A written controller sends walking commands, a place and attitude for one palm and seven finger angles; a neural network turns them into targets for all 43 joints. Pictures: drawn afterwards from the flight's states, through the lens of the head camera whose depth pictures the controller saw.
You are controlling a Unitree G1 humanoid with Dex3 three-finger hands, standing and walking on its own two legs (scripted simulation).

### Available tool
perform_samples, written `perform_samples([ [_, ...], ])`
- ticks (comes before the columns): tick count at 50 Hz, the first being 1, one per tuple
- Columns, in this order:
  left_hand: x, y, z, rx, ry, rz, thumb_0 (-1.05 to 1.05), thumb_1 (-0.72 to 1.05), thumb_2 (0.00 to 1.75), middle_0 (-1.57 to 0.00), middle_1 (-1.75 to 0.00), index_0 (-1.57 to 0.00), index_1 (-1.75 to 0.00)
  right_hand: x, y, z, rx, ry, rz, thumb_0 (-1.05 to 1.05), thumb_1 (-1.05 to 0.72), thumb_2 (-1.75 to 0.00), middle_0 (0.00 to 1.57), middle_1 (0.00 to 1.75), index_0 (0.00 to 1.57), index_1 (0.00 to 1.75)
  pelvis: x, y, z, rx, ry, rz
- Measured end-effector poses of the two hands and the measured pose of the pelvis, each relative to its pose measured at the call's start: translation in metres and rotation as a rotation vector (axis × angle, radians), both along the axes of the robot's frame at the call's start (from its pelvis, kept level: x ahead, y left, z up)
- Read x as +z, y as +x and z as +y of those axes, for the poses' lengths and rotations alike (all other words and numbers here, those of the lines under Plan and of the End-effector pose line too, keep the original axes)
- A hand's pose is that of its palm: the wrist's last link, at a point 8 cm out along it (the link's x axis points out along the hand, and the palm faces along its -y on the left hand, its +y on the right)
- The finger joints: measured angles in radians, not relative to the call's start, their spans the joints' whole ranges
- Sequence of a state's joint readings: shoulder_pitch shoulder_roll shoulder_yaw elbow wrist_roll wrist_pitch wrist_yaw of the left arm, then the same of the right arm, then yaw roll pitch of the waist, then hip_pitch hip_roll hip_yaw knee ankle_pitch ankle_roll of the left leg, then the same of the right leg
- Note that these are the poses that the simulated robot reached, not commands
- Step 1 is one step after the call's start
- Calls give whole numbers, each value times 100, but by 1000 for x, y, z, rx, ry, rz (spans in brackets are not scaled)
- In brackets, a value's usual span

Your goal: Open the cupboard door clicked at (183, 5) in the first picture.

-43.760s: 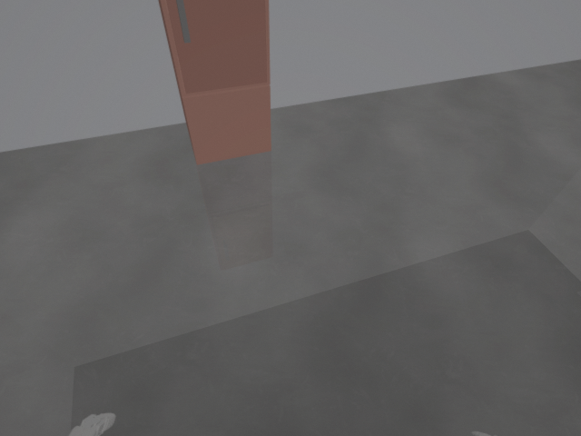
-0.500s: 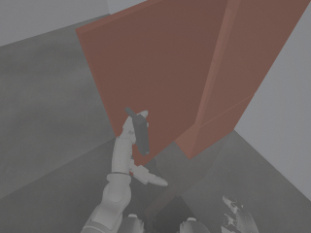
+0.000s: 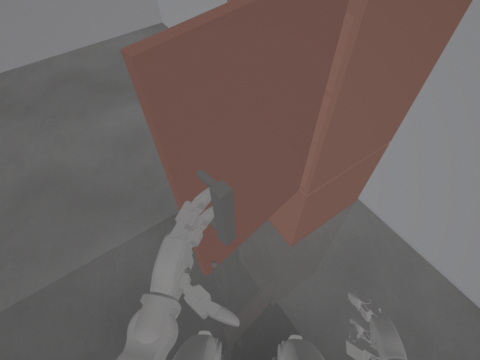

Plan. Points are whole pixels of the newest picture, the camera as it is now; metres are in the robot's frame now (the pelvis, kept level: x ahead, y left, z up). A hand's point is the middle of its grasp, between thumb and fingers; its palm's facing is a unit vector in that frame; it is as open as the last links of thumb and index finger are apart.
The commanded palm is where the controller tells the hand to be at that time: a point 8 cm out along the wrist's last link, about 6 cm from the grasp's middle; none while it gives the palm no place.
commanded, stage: slide the hand sideways off the handle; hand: left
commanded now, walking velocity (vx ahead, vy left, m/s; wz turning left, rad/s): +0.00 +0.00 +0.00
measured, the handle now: (216, 209) +0.35 +0.06 +0.05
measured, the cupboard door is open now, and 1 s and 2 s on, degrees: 100 100 100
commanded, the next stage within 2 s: draw the hand back to the body in 0.58 s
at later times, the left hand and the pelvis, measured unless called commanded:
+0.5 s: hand (181, 290) +0.22 +0.10 +0.05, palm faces -0.10 -0.99 -0.02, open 16.2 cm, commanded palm +0.19 +0.16 +0.05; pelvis +0.02 -0.02 -0.01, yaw +1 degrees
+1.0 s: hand (132, 292) +0.20 +0.14 +0.11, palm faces -0.08 -0.99 -0.06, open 16.3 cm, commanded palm +0.18 +0.20 +0.11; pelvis +0.01 +0.00 +0.01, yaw +0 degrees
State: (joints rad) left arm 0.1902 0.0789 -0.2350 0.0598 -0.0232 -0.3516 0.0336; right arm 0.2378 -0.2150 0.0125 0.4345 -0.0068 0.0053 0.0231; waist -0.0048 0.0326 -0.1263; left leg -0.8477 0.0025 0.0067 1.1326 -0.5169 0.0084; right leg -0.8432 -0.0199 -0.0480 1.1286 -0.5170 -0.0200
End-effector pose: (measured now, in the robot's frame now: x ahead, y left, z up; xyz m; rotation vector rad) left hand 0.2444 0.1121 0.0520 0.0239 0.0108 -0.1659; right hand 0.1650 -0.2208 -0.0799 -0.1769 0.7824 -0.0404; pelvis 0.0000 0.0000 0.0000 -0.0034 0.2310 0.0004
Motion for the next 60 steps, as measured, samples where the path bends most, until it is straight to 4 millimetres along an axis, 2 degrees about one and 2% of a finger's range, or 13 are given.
perform_samples([
  [11, 2, -9, 8, 16, -18, 13, -1, -50, 30, -16, -30, -17, -31, 2, 20, -1, 12, 3, -47, 1, -90, -90, 20, 30, 20, 30, -3, 9, -8, 5, 2, 23],
  [21, 4, -34, 30, 47, 8, 46, -1, -50, 30, -17, -31, -18, -31, 3, 27, -15, -4, -12, -67, 1, -90, -90, 20, 30, 20, 30, -5, 17, -15, 9, 3, 29],
  [30, 3, -55, 54, 72, 12, 30, -1, -50, 30, -15, -30, -16, -30, -1, 28, -23, -13, -40, -86, 1, -90, -90, 20, 30, 20, 30, -13, 11, -18, 16, -4, 35],
  [37, 2, -53, 53, 10, -5, 3, -1, -50, 30, -15, -30, -15, -30, -3, 22, -18, -14, -50, -114, 1, -90, -90, 20, 30, 20, 30, -19, 2, -12, 17, -16, 34],
  [42, 24, -50, 62, 17, 27, -23, -1, -50, 30, -15, -30, -15, -30, 3, 12, -10, -48, -25, -111, 1, -90, -90, 20, 30, 20, 30, -12, 1, -8, 8, -17, 5],
  [47, 52, -58, 81, 77, 44, -24, -1, -50, 30, -15, -30, -15, -30, 20, 5, -1, -67, 1, -122, 1, -90, -90, 20, 30, 20, 30, 5, 5, -3, 10, -20, -33],
  [56, 64, -65, 99, 55, 39, 10, -1, -50, 30, -15, -30, -15, -30, 48, 11, 3, -41, -41, -182, 1, -90, -90, 20, 30, 20, 30, 20, 8, 5, 15, -31, -81],
  [60, 78, -63, 114, 78, 53, -25, -1, -47, 31, -15, -30, -15, -30, 57, 16, 5, -39, -48, -203, 1, -90, -90, 20, 30, 20, 30, 25, 11, 8, 17, -36, -100],
])
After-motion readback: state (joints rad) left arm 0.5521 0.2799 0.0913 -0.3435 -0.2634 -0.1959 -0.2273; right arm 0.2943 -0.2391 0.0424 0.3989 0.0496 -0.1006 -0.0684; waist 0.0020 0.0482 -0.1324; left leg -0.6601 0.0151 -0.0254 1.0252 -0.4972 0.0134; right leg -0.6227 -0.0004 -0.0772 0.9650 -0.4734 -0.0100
